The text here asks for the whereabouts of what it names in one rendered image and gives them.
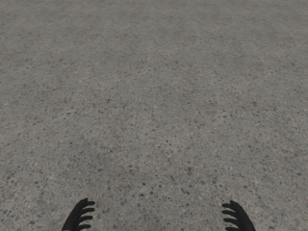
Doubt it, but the robot left hand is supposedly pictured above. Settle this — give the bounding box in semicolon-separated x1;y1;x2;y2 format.
62;198;95;231

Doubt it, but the robot right hand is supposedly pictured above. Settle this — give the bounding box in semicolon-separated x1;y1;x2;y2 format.
221;200;256;231

